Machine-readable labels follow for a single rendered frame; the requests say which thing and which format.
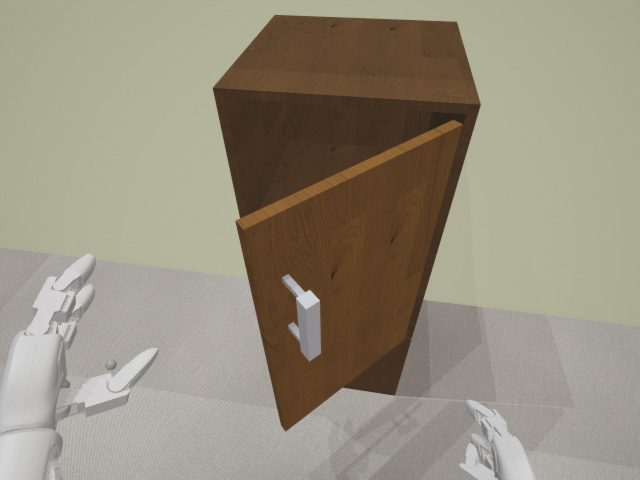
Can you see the robot right hand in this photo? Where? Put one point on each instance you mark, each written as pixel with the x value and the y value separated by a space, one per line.
pixel 505 457

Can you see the left robot forearm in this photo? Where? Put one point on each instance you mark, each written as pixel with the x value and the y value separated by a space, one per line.
pixel 30 454

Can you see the robot left hand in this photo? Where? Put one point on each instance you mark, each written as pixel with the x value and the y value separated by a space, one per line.
pixel 30 393

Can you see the handle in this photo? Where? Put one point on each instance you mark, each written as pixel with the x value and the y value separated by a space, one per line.
pixel 308 310

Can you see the cupboard door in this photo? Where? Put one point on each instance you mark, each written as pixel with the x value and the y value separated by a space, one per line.
pixel 359 240

